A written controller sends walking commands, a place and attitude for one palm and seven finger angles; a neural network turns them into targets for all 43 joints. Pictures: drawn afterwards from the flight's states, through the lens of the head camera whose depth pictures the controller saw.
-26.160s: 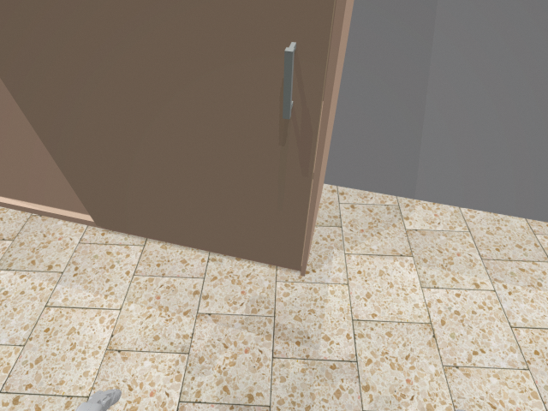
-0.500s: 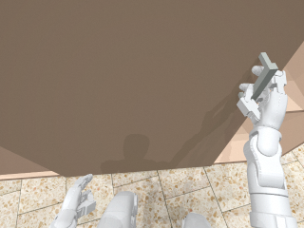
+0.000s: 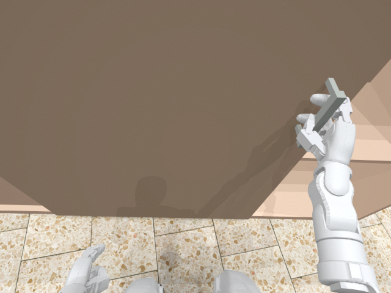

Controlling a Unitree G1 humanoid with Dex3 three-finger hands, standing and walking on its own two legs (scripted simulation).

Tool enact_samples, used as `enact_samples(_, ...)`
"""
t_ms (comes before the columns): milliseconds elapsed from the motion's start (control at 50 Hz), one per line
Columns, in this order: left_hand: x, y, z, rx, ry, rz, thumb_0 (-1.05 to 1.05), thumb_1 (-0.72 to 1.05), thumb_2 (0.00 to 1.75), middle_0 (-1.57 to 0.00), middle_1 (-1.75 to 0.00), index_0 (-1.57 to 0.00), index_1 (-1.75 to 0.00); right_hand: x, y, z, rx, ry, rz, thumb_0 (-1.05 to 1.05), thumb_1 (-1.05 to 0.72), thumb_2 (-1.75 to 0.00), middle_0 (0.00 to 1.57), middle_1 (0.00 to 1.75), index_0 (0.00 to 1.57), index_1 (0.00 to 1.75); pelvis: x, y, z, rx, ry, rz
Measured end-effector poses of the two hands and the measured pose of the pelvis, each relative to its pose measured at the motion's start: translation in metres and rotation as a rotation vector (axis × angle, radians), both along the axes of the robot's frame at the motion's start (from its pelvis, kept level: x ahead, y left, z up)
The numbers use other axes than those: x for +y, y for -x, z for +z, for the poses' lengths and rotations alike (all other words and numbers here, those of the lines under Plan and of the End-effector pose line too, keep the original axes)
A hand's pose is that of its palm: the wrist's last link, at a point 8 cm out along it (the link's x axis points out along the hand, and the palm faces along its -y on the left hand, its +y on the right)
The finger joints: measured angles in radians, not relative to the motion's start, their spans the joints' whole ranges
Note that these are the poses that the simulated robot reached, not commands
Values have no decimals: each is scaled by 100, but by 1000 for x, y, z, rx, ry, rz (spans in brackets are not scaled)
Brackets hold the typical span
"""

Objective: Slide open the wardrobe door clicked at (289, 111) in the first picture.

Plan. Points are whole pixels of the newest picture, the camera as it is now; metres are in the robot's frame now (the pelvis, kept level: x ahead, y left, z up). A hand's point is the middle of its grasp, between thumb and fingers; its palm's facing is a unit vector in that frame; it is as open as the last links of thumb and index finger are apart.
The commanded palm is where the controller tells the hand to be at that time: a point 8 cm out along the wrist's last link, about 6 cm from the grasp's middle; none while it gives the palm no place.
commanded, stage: step sideways, sliding the door along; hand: right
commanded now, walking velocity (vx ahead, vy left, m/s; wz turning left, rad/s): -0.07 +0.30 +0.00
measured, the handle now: (315, 116) +0.43 -0.22 +0.11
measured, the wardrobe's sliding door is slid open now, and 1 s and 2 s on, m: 0.54 0.58 0.58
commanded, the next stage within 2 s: stop walking and hold the door there in 0.82 s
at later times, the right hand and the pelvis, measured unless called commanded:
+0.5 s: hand (276, 125) +0.40 -0.13 +0.12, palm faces +0.61 +0.79 -0.09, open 6.4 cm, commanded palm +0.36 -0.08 +0.06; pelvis +0.03 +0.20 -0.01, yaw +2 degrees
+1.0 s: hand (275, 127) +0.40 -0.13 +0.11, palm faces +0.67 +0.72 -0.17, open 6.7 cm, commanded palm +0.36 -0.13 +0.07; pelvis +0.14 +0.21 +0.02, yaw -2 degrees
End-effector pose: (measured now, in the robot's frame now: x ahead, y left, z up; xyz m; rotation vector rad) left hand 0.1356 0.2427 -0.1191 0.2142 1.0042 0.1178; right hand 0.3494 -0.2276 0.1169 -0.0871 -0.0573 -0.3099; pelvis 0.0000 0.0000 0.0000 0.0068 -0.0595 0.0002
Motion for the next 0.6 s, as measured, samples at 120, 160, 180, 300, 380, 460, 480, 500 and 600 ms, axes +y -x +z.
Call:
enact_samples(120, 24, 20, 13, 13, -46, 49, 1, 91, 90, -20, -30, -20, -30, 25, -1, -2, -40, -8, 67, 1, -81, -87, 38, 135, 24, 137, 26, 6, -2, -27, 13, 23)
enact_samples(160, 27, 20, 21, 5, -28, 46, 1, 91, 90, -20, -30, -20, -30, 34, 0, 1, -9, -11, 59, 2, -81, -87, 37, 137, 24, 137, 38, 7, 5, -11, -14, 24)
enact_samples(180, 29, 19, 25, 3, -20, 41, 1, 91, 90, -20, -30, -20, -30, 38, 0, 2, 6, -13, 47, 2, -81, -87, 37, 137, 25, 137, 45, 7, 9, 2, -28, 33)
enact_samples(300, 83, 0, 50, -43, -95, 31, -1, 99, 92, -21, -30, -21, -30, 46, 1, 3, 28, -54, -80, 2, -82, -87, 33, 135, 23, 137, 88, 10, 19, 53, -89, 73)
enact_samples(380, 132, -17, 61, -63, -148, -23, -1, 98, 92, -21, -30, -21, -30, 52, 1, 2, 6, -42, -159, 2, -81, -88, 32, 133, 19, 138, 129, 1, 16, 42, -90, 69)
enact_samples(460, 174, -42, 49, -95, -127, -66, 0, 95, 91, -20, -30, -20, -30, 59, 0, 1, -2, -7, -270, 2, -80, -89, 32, 133, 14, 138, 177, -16, 4, 33, -76, 47)
enact_samples(480, 185, -50, 41, -102, -113, -76, 0, 94, 91, -20, -30, -20, -30, 61, 0, 1, -1, 5, -306, 1, -80, -89, 32, 133, 13, 138, 189, -22, -1, 30, -71, 42)
enact_samples(500, 195, -59, 32, -109, -94, -86, 0, 94, 91, -20, -30, -20, -30, 64, -1, 1, 2, 16, -343, 1, -79, -90, 32, 132, 11, 138, 202, -27, -6, 28, -65, 38)
enact_samples(600, 248, -99, -35, -129, 2, -96, 0, 92, 90, -20, -30, -20, -30, 77, -3, 1, 1, 84, -526, 0, -79, -91, 31, 126, 0, 139, 253, -56, -53, -19, 6, -37)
